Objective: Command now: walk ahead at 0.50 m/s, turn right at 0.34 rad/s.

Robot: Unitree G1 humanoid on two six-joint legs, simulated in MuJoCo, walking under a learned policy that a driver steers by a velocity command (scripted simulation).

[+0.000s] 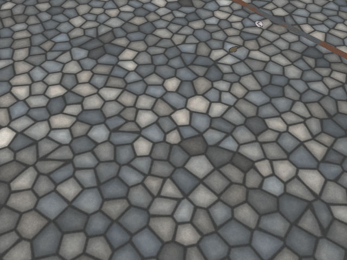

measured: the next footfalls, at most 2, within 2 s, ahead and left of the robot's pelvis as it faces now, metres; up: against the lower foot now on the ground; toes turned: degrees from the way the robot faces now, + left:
right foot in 0.16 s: +0.24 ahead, -0.12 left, +0.00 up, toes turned -4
left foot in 0.70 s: +0.50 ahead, +0.11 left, +0.00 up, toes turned +21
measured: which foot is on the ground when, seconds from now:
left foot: down 0.00-0.16, up 0.18-0.68, down 0.70-1.00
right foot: up 0.00-0.14, down 0.16-0.68, up 0.70-1.00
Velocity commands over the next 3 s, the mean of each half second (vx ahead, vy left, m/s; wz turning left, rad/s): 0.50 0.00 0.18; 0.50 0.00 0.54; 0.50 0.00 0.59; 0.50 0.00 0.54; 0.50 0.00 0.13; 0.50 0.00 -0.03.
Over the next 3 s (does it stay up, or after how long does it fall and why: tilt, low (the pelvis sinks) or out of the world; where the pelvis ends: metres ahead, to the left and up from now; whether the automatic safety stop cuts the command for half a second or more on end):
stays up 1.16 0.89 0.00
